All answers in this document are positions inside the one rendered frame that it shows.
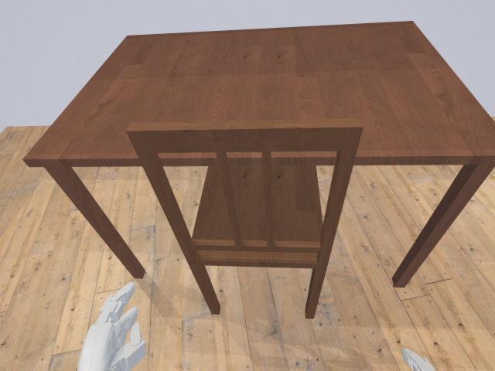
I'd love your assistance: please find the left robot hand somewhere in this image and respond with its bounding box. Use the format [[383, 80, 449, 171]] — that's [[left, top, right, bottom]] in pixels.
[[77, 282, 146, 371]]

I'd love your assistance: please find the right robot hand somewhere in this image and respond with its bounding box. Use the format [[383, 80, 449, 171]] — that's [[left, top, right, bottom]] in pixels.
[[401, 348, 435, 371]]

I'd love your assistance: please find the table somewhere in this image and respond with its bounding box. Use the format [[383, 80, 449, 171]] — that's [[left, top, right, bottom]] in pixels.
[[22, 21, 495, 288]]

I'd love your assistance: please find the chair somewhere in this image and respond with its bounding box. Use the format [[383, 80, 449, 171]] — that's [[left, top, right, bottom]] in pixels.
[[126, 118, 363, 319]]

